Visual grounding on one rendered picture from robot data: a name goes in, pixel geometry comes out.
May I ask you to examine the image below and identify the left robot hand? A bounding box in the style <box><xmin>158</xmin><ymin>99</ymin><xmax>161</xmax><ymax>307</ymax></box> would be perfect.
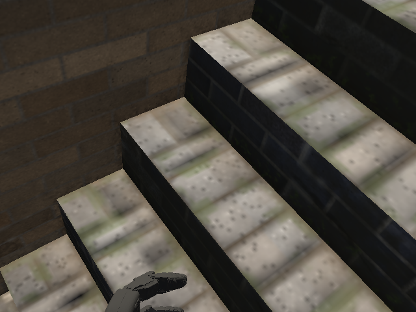
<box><xmin>105</xmin><ymin>271</ymin><xmax>187</xmax><ymax>312</ymax></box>

